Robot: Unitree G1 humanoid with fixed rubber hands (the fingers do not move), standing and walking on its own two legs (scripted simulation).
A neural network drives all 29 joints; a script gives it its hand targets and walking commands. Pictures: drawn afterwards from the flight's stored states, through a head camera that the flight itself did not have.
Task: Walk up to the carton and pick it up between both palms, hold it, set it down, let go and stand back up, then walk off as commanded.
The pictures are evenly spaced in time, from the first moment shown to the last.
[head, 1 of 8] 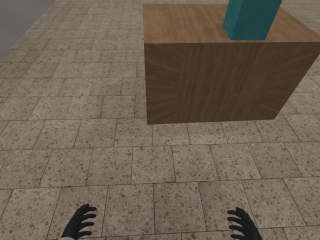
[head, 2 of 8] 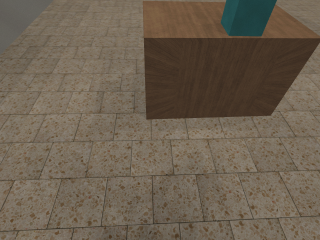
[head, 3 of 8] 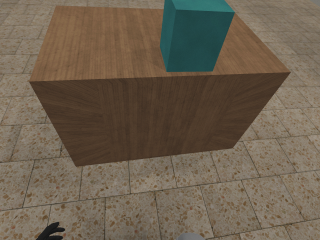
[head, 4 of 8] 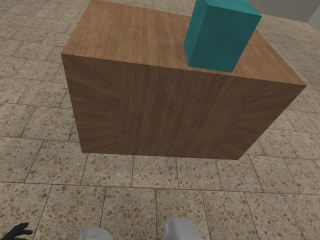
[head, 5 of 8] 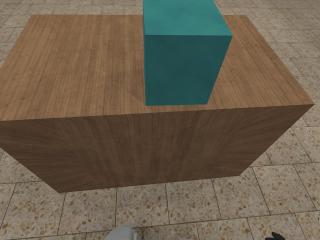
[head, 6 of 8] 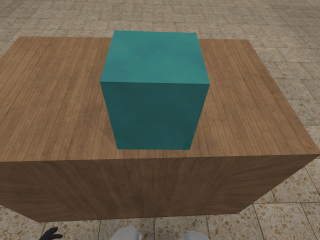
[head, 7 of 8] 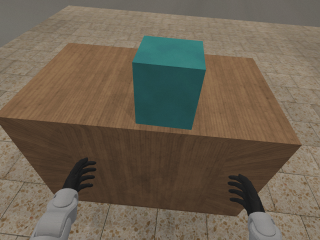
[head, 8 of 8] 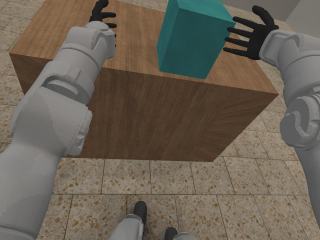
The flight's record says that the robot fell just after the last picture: yes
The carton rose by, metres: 0.00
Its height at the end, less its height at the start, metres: +0.00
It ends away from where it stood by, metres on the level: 0.00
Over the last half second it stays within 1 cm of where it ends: yes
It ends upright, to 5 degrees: yes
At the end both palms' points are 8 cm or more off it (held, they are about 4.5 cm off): yes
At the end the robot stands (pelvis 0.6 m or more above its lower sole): yes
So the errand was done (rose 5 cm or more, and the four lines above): no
